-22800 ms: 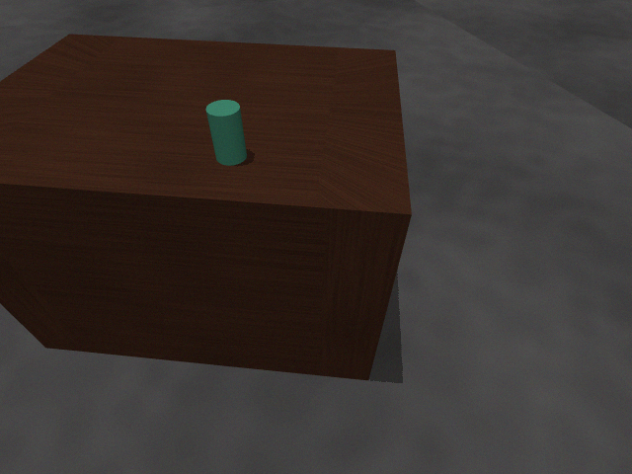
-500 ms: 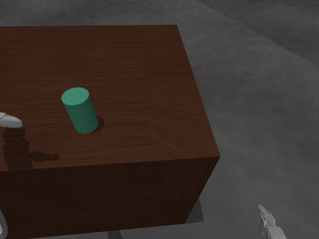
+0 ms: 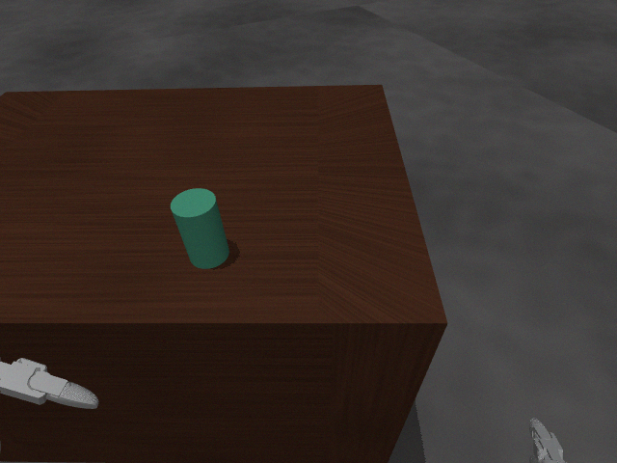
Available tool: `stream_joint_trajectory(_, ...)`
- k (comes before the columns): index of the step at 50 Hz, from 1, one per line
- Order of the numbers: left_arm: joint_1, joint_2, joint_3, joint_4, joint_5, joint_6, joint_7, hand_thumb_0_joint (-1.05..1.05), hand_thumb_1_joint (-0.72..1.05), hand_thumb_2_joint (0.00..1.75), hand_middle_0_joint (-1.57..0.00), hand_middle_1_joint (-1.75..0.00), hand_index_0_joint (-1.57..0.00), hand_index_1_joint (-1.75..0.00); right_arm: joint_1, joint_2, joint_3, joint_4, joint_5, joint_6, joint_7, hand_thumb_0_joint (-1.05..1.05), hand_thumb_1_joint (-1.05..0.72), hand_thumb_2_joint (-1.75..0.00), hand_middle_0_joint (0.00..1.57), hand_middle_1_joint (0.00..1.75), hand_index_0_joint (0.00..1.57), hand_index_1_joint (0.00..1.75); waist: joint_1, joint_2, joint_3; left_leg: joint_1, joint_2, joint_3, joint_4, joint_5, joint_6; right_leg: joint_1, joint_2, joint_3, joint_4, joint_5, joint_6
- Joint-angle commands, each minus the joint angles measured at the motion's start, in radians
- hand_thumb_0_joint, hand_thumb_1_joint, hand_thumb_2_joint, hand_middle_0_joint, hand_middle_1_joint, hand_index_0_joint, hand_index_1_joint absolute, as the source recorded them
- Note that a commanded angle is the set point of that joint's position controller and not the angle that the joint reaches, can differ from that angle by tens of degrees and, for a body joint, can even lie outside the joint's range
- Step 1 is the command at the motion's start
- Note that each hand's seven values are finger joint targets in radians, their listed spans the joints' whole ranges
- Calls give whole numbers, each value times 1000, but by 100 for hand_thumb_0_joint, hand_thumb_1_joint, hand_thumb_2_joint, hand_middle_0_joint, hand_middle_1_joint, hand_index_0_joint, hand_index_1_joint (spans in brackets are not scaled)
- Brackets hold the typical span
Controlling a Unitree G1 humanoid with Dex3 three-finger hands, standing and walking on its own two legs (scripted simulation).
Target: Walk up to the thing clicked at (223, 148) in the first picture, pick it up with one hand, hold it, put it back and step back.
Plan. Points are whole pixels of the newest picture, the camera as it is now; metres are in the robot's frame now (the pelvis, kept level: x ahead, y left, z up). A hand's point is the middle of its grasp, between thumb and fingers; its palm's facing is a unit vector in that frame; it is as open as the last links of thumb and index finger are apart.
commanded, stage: sink last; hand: left
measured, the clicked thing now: (201, 229) +0.48 +0.21 +0.05
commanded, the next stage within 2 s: home in 0.44 s
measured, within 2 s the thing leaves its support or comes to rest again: neither
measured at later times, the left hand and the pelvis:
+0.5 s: hand (17, 392) +0.17 +0.26 +0.16, palm faces +0.43 -0.77 -0.46, open 17.5 cm; pelvis -0.02 -0.02 +0.01, yaw +1 degrees
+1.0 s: hand (138, 456) +0.17 +0.21 +0.00, palm faces +0.22 -0.94 -0.28, open 17.7 cm; pelvis +0.00 -0.01 +0.01, yaw +1 degrees
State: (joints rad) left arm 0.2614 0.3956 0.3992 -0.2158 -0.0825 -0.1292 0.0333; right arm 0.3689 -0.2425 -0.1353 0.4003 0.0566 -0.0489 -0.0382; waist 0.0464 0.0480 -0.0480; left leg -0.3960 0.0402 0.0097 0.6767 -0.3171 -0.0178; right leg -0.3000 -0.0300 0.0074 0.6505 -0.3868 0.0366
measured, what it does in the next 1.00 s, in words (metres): stands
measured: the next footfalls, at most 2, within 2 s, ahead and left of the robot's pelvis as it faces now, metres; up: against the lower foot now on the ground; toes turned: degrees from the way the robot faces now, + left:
none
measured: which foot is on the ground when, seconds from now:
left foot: down 0.00-1.00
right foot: down 0.00-1.00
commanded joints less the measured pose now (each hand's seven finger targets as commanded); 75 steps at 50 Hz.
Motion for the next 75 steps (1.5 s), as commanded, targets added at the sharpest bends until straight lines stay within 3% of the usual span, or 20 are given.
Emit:
stream_joint_trajectory(1, -3, 204, 114, -326, -2, -100, 24, 0, -53, 1, -6, -5, -7, -5, -67, -115, -66, -166, -8, -67, -14, 0, 53, -5, 6, 5, 5, 5, -2, 22, -98, 146, -25, 41, -114, 194, 15, -31, 33, -56, -102, 209, -31)
stream_joint_trajectory(2, 66, 179, 92, -330, -1, -110, 21, 0, -53, 1, -6, -6, -7, -5, -83, -93, -37, -184, -7, -70, -11, 0, 53, -5, 6, 5, 5, 5, 9, 9, -73, 134, -28, 45, -115, 191, 16, -34, 30, -57, -106, 205, -31)
stream_joint_trajectory(5, 165, 166, 95, -347, -3, -132, 13, 0, -53, 1, -6, -6, -7, -5, -54, -129, -90, -181, -7, -78, -17, 0, 52, -5, 6, 5, 5, 5, -6, -36, -50, 142, -33, 47, -110, 193, 23, -42, 24, -55, -116, 226, -21)
stream_joint_trajectory(10, 109, 148, 79, -328, 3, -157, 9, 0, -54, 2, -6, -6, -6, -5, -36, -127, -99, -170, -11, -99, -30, 0, 53, -5, 5, 5, 5, 5, -35, -75, 27, 147, -42, 46, -143, 76, 32, -96, 15, -42, -163, 111, -14)
stream_joint_trajectory(13, 123, 149, 88, -317, 7, -176, 4, 0, -55, 2, -6, -6, -6, -5, -18, -72, -45, -157, -17, -111, -24, 0, 52, -6, 6, 5, 5, 5, -10, -59, 35, 143, -48, 49, -152, 61, 33, -75, 8, -43, -175, 84, -15)
stream_joint_trajectory(21, 102, 207, 172, -201, 6, -225, 11, 0, -56, 3, -6, -6, -6, -6, -98, -131, -97, -156, -24, -132, -25, 0, 52, -6, 5, 5, 5, 5, 17, -36, 49, 146, -54, 47, -180, 76, 27, -26, -5, -26, -211, 82, -17)
stream_joint_trajectory(24, 87, 199, 168, -179, 7, -240, 11, 0, -58, 4, -6, -6, -6, -6, -106, -91, -51, -154, -25, -140, -20, 0, 50, -6, 6, 5, 5, 5, 28, -35, 56, 151, -53, 45, -196, 68, 27, -7, -5, -27, -227, 67, -17)
stream_joint_trajectory(27, 89, 193, 156, -169, 8, -253, 12, 0, -60, 4, -7, -6, -7, -7, -101, -104, -64, -126, -23, -149, -20, 0, 48, -7, 6, 5, 5, 5, 22, -27, 35, 174, -51, 45, -210, 91, 27, 3, 4, -41, -221, 97, -22)
stream_joint_trajectory(35, 129, 81, 29, -74, 18, -253, -2, 0, -61, 3, -4, -5, -5, -5, -136, 10, 77, -69, -22, -152, -1, 0, -16, -54, 14, 19, 14, 19, 25, -16, 45, 195, -38, 39, -236, 149, 24, 20, 22, -63, -211, 159, -29)
stream_joint_trajectory(43, 172, 14, -104, 53, 43, -191, -3, 0, -61, 2, -4, -5, -5, -4, -169, -133, -37, -2, -43, -136, -19, 0, -52, -68, 16, 24, 16, 24, -28, -42, -40, 277, -33, 33, -218, 304, 21, 40, 29, -66, -204, 313, -26)
stream_joint_trajectory(46, 144, -27, -172, 118, 54, -167, -1, 0, -61, 1, -4, -4, -4, -4, -209, -37, 47, 19, -39, -129, -18, 0, -58, -72, 17, 25, 17, 25, -23, -51, -14, 258, -40, 37, -226, 262, 27, 35, 20, -63, -218, 284, -24)
stream_joint_trajectory(49, 99, -67, -242, 205, 63, -144, -1, 0, -61, 1, -4, -4, -4, -4, -197, -15, 71, 43, -44, -124, -27, 0, -69, -78, 18, 27, 18, 27, -49, -62, -16, 254, -37, 38, -227, 237, 31, 31, 16, -65, -223, 265, -23)
stream_joint_trajectory(53, 68, -94, -294, 373, 71, -120, 1, 0, -61, 2, -4, -4, -4, -4, -218, -3, 101, 71, -48, -113, -27, 0, -88, -89, 20, 30, 20, 30, -35, -19, -21, 227, -39, 45, -227, 231, 24, 38, 13, -61, -218, 263, -32)
stream_joint_trajectory(54, 27, -98, -304, 402, 72, -116, 0, 0, -61, 1, -4, -4, -4, -4, -209, -29, 83, 64, -51, -112, -29, 0, -89, -90, 20, 30, 20, 30, -57, -20, -28, 240, -35, 43, -224, 233, 22, 28, 16, -61, -216, 269, -32)
stream_joint_trajectory(57, -5, -67, -290, 497, 74, -93, 10, 0, -61, 0, -4, -4, -4, -4, -228, -55, 74, 56, -53, -106, -30, 0, -89, -90, 20, 30, 20, 30, -42, 0, -68, 242, -33, 42, -212, 291, 14, 60, 17, -57, -205, 318, -36)
stream_joint_trajectory(58, -28, 0, -179, 458, 80, -99, 45, 0, -61, 0, -4, -4, -4, -4, -188, -99, 80, 162, -62, -93, -34, 0, -87, -89, 20, 30, 20, 30, -8, 4, -68, 233, -37, 37, -197, 282, 10, 79, 26, -60, -199, 307, -35)
stream_joint_trajectory(59, -8, -76, -280, 529, 85, -86, 39, 0, -61, 0, -4, -4, -4, -4, -197, -85, 90, 148, -59, -93, -34, 0, -86, -88, 20, 30, 20, 30, -36, -2, -47, 233, -37, 45, -197, 280, 11, 64, 27, -56, -201, 311, -35)
stream_joint_trajectory(61, -62, -125, -335, 539, 80, -75, 41, 0, -61, 1, -4, -4, -4, -4, -214, -74, 96, 142, -58, -93, -32, 0, -89, -90, 20, 30, 20, 30, -49, 16, -42, 231, -36, 48, -198, 264, 9, 44, 28, -55, -199, 300, -37)
stream_joint_trajectory(67, -72, -115, -331, 585, 85, -48, 63, 0, -61, 2, -4, -4, -4, -4, -217, -83, 90, 153, -56, -77, -36, 0, -89, -90, 20, 30, 20, 30, -34, -20, -114, 261, -27, 43, -192, 321, 8, 82, 36, -63, -188, 352, -36)
stream_joint_trajectory(75, -76, -139, -356, 632, 81, -24, 67, 0, -61, 1, -4, -4, -4, -4, -224, -87, 89, 154, -51, -49, -27, 0, -89, -90, 20, 30, 20, 30, -35, -62, -56, 232, -28, 51, -196, 323, 11, 71, 34, -58, -197, 360, -29)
